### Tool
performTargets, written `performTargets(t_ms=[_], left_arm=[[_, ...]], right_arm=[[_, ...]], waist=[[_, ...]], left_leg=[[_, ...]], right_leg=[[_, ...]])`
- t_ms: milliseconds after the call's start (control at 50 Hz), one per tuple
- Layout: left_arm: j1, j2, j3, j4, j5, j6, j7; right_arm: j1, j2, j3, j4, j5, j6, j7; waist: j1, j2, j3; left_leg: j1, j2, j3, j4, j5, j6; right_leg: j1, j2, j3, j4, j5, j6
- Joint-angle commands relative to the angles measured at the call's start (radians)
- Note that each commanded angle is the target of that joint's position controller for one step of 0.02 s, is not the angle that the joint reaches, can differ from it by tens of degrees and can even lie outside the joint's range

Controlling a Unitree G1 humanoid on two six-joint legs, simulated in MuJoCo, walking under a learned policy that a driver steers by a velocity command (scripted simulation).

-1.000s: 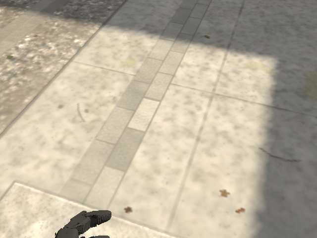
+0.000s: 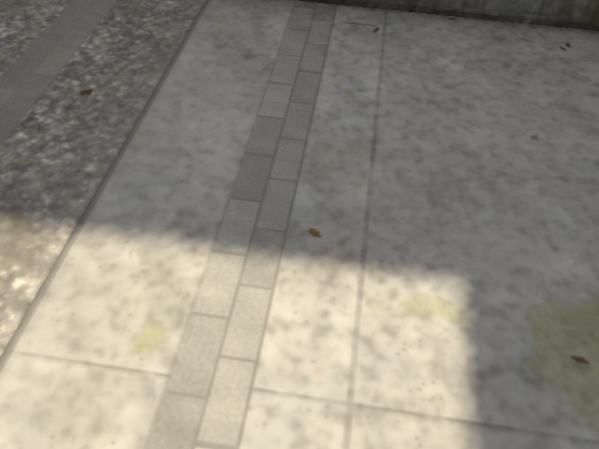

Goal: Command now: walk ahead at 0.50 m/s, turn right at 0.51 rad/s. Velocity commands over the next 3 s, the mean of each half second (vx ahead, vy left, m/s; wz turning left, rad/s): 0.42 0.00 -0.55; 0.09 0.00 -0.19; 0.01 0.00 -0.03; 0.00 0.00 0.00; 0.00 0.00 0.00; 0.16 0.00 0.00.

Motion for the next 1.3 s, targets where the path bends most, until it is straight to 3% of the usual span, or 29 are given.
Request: performTargets(t_ms=[20, 140, 200, 240, 260, 280, 300, 320, 340, 360, 380, 420, 460, 500, 580, 640, 720, 760, 800, 820, 840, 860, 900, 960, 1000, 1020, 1060, 1140, 1300], left_arm=[[-0.026, 0.011, -0.004, -0.077, 0.006, 0.009, -0.013], [-0.198, 0.001, -0.021, -0.13, -0.005, 0.01, -0.049], [-0.229, 0.019, -0.015, -0.154, 0.001, 0.008, -0.045], [-0.14, 0.044, -0.001, -0.142, 0.008, 0.008, -0.03], [-0.002, 0.064, 0.013, -0.107, 0.013, 0.001, -0.022], [0.178, 0.119, 0.037, -0.055, 0.024, -0.006, -0.008], [0.19, 0.24, 0.065, -0.07, 0.022, -0.01, 0.01], [0.176, 0.277, 0.076, -0.111, -0.019, -0.003, 0.019], [0.151, 0.257, 0.072, -0.098, -0.025, 0.002, 0.028], [0.117, 0.202, 0.056, -0.088, -0.028, 0.001, 0.034], [0.08, 0.155, 0.04, -0.084, -0.031, 0.002, 0.032], [0.024, 0.101, 0.018, -0.088, -0.039, 0.0, 0.027], [0.033, 0.118, 0.017, -0.075, -0.028, -0.009, 0.023], [0.055, 0.133, 0.017, -0.063, -0.022, -0.012, 0.023], [0.096, 0.114, 0.005, -0.036, -0.03, -0.003, 0.029], [0.126, 0.113, 0.0, -0.021, -0.023, 0.003, 0.033], [0.128, 0.105, -0.009, -0.011, -0.008, 0.009, 0.036], [0.113, 0.105, -0.014, -0.008, -0.01, 0.013, 0.039], [0.076, 0.096, -0.022, -0.009, -0.03, 0.011, 0.046], [0.098, 0.058, -0.036, -0.025, -0.029, 0.001, 0.047], [0.215, 0.024, -0.039, -0.012, -0.024, 0.002, 0.048], [0.21, 0.051, -0.033, 0.018, -0.022, 0.026, 0.053], [0.107, 0.058, -0.032, 0.015, -0.021, 0.049, 0.048], [0.115, 0.022, -0.047, 0.05, -0.019, 0.063, 0.037], [0.081, 0.055, -0.048, 0.05, -0.003, 0.055, 0.04], [0.063, 0.073, -0.043, 0.059, -0.009, 0.051, 0.041], [0.072, 0.046, -0.049, 0.084, -0.016, 0.041, 0.042], [0.065, 0.052, -0.047, 0.115, -0.022, 0.026, 0.053], [0.071, 0.051, -0.049, 0.192, -0.022, 0.029, 0.061]], right_arm=[[-0.004, -0.095, -0.013, -0.031, -0.001, -0.021, 0.001], [0.02, -0.157, -0.027, 0.006, -0.005, -0.011, 0.002], [0.057, -0.183, -0.032, 0.032, -0.001, 0.014, -0.01], [0.064, -0.222, -0.042, 0.04, -0.002, 0.035, -0.019], [0.052, -0.242, -0.047, 0.036, 0.0, 0.05, -0.021], [0.053, -0.227, -0.042, 0.013, -0.006, 0.054, -0.022], [0.082, -0.103, -0.014, -0.056, 0.004, 0.053, -0.01], [0.047, -0.139, -0.021, -0.107, 0.003, 0.049, -0.002], [-0.047, -0.133, -0.019, -0.128, 0.01, 0.046, -0.002], [-0.069, -0.123, -0.007, -0.128, 0.015, 0.039, -0.004], [-0.058, -0.119, -0.006, -0.112, 0.002, 0.044, -0.006], [-0.005, -0.127, -0.007, -0.091, -0.026, 0.085, -0.002], [0.005, -0.12, -0.001, -0.079, -0.022, 0.114, -0.002], [-0.012, -0.111, 0.004, -0.071, -0.015, 0.121, -0.004], [-0.117, -0.106, 0.011, -0.085, -0.012, 0.125, -0.007], [-0.177, -0.109, 0.014, -0.094, -0.004, 0.127, -0.006], [-0.186, -0.109, 0.015, -0.087, 0.003, 0.118, -0.011], [-0.161, -0.105, 0.015, -0.08, 0.006, 0.112, -0.017], [-0.083, -0.093, 0.019, -0.056, 0.0, 0.096, -0.023], [-0.051, -0.141, 0.013, -0.052, -0.009, 0.084, -0.031], [-0.062, -0.197, 0.008, -0.066, 0.001, 0.084, -0.033], [-0.076, -0.143, 0.02, -0.063, 0.017, 0.095, -0.032], [-0.117, -0.103, 0.04, -0.067, 0.005, 0.1, -0.025], [-0.185, -0.129, 0.037, -0.059, 0.006, 0.115, -0.028], [-0.165, -0.13, 0.034, -0.054, 0.012, 0.118, -0.023], [-0.143, -0.131, 0.029, -0.049, 0.018, 0.121, -0.017], [-0.151, -0.131, 0.025, -0.033, 0.012, 0.12, -0.015], [-0.134, -0.121, 0.022, 0.004, 0.012, 0.108, -0.015], [-0.126, -0.117, 0.02, 0.088, 0.012, 0.121, -0.016]], waist=[[0.031, 0.14, 0.097], [-0.009, 0.125, 0.136], [-0.018, 0.137, 0.14], [0.023, 0.175, 0.073], [0.093, 0.153, 0.001], [0.162, 0.086, -0.114], [0.11, -0.137, -0.195], [0.118, -0.174, -0.31], [0.111, -0.052, -0.226], [0.081, 0.005, -0.123], [0.036, 0.062, -0.056], [-0.025, 0.035, -0.03], [-0.039, 0.033, -0.047], [-0.031, 0.028, -0.058], [0.011, -0.011, -0.037], [0.042, -0.016, -0.013], [0.055, -0.022, 0.018], [0.046, -0.026, 0.035], [-0.006, 0.01, 0.037], [0.009, 0.102, -0.018], [0.075, 0.261, -0.057], [0.045, 0.273, -0.095], [0.034, 0.205, -0.031], [0.073, 0.205, 0.01], [0.044, 0.146, 0.036], [0.017, 0.092, 0.096], [0.024, 0.062, 0.104], [0.015, 0.047, 0.048], [0.012, 0.051, 0.09]], left_leg=[[0.023, 0.274, -0.155, -0.225, 0.225, 0.123], [0.07, 0.252, 0.016, -0.248, 0.278, 0.071], [0.204, 0.276, 0.068, -0.143, 0.533, 0.05], [0.269, 0.282, 0.1, 0.061, 0.86, 0.037], [0.237, 0.269, 0.122, 0.267, 0.886, 0.029], [0.066, 0.244, 0.122, 0.538, 0.672, 0.005], [-0.294, 0.122, 0.118, 0.885, -0.018, -0.047], [-0.489, -0.025, -0.076, 1.118, -0.356, -0.078], [-0.565, 0.042, -0.177, 1.139, -0.245, -0.074], [-0.548, 0.076, -0.161, 1.095, -0.168, -0.076], [-0.499, 0.105, -0.165, 1.009, -0.154, -0.078], [-0.393, 0.122, -0.172, 0.913, -0.163, -0.089], [-0.367, 0.105, -0.158, 0.859, -0.142, -0.098], [-0.374, 0.098, -0.152, 0.789, -0.085, -0.096], [-0.392, 0.095, -0.156, 0.624, 0.037, -0.081], [-0.394, 0.091, -0.161, 0.521, 0.066, -0.066], [-0.306, 0.048, -0.148, 0.391, 0.007, -0.044], [-0.229, 0.023, -0.141, 0.292, -0.03, -0.023], [-0.03, 0.041, -0.168, 0.051, 0.175, 0.01], [0.112, 0.172, -0.301, 0.034, 0.472, 0.033], [0.182, 0.348, -0.454, 0.071, 0.849, 0.144], [0.126, 0.389, -0.514, 0.054, 0.818, 0.243], [0.035, 0.32, -0.469, -0.018, 0.557, 0.207], [-0.077, 0.176, -0.32, -0.031, 0.235, 0.072], [-0.104, 0.142, -0.31, -0.046, -0.007, 0.022], [-0.107, 0.11, -0.287, -0.061, -0.076, 0.013], [-0.03, 0.113, -0.281, -0.032, 0.002, 0.022], [0.049, 0.112, -0.26, 0.025, 0.207, 0.037], [0.044, 0.1, -0.254, 0.005, 0.163, 0.028]], right_leg=[[-0.144, -0.052, 0.028, -0.046, 0.099, 0.023], [-0.002, -0.042, -0.096, -0.437, 0.264, -0.028], [0.032, 0.005, -0.157, -0.524, 0.158, -0.08], [0.143, 0.088, -0.195, -0.546, 0.043, -0.123], [0.3, 0.135, -0.197, -0.603, 0.033, -0.148], [0.571, 0.102, -0.097, -0.619, 0.005, -0.181], [0.823, -0.186, 0.332, -0.663, 0.024, -0.27], [0.923, -0.319, 0.767, -0.826, 0.315, -0.386], [0.88, -0.286, 0.588, -0.822, 0.506, -0.354], [0.742, -0.26, 0.428, -0.787, 0.703, -0.327], [0.616, -0.194, 0.32, -0.789, 0.766, -0.275], [0.454, -0.125, 0.217, -0.819, 0.809, -0.232], [0.413, -0.103, 0.181, -0.826, 0.89, -0.23], [0.414, -0.095, 0.157, -0.834, 0.913, -0.22], [0.455, -0.076, 0.142, -0.845, 0.802, -0.17], [0.512, -0.097, 0.166, -0.845, 0.757, -0.165], [0.532, -0.105, 0.178, -0.793, 0.802, -0.171], [0.521, -0.11, 0.202, -0.753, 0.789, -0.165], [0.451, -0.078, 0.208, -0.682, 0.637, -0.113], [0.392, -0.023, 0.185, -0.622, 0.453, -0.068], [0.336, 0.086, 0.101, -0.535, -0.044, -0.037], [0.355, 0.124, 0.042, -0.503, -0.244, -0.024], [0.373, 0.106, 0.039, -0.52, -0.257, -0.014], [0.527, 0.088, 0.033, -0.74, 0.002, -0.006], [0.524, 0.033, 0.096, -0.795, 0.063, -0.006], [0.446, 0.015, 0.112, -0.79, 0.032, -0.016], [0.394, 0.014, 0.105, -0.807, 0.036, -0.015], [0.422, 0.001, 0.111, -0.823, 0.118, -0.022], [0.428, -0.014, 0.118, -0.854, 0.113, -0.031]])
Next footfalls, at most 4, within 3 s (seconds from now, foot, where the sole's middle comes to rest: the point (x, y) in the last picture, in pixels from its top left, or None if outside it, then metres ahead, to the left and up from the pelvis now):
0.28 right None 0.34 -0.19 -0.78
0.82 left None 0.48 -0.03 -0.78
2.98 left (314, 443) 0.56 -0.04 -0.78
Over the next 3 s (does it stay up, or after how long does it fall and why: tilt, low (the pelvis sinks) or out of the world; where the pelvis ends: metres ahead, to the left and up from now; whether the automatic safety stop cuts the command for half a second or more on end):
stays up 0.47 -0.10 -0.02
